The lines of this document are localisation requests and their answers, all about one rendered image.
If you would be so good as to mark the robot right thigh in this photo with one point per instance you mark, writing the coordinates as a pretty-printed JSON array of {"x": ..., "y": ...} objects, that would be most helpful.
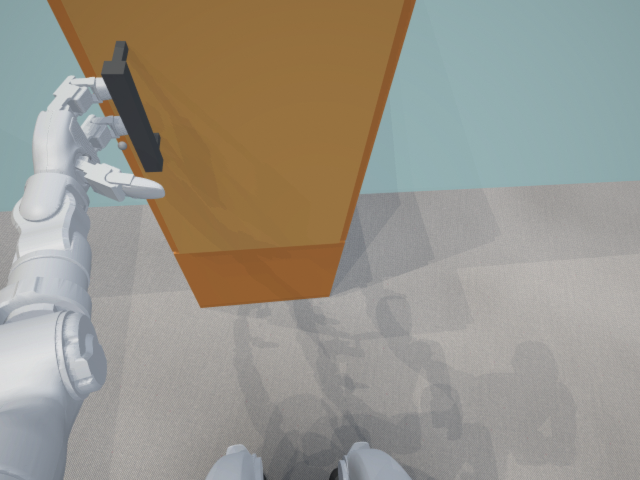
[{"x": 370, "y": 464}]

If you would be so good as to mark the left robot hand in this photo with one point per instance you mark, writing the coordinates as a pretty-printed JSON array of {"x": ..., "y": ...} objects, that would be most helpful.
[{"x": 59, "y": 142}]

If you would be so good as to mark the left robot upper arm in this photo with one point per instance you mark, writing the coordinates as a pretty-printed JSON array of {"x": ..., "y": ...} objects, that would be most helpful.
[{"x": 48, "y": 365}]

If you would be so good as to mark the cupboard door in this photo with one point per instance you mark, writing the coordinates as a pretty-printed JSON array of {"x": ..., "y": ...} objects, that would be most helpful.
[{"x": 263, "y": 108}]

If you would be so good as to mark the handle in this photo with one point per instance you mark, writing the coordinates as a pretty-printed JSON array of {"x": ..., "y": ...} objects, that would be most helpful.
[{"x": 122, "y": 89}]

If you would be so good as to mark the robot left forearm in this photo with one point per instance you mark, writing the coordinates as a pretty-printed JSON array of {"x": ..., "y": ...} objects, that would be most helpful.
[{"x": 52, "y": 264}]

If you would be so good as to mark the robot right shin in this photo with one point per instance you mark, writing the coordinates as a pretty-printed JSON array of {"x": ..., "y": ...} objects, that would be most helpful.
[{"x": 359, "y": 445}]

